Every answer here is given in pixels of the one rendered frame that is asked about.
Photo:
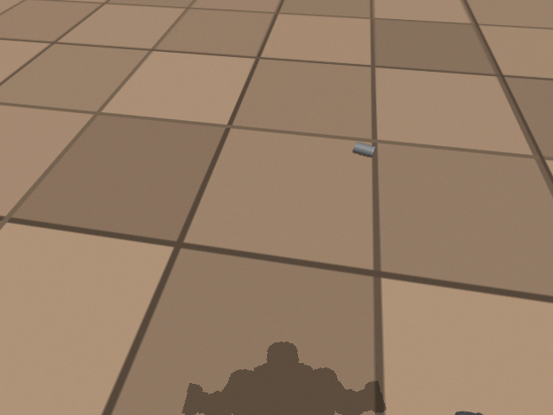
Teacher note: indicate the can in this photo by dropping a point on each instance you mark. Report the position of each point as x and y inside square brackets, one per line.
[364, 149]

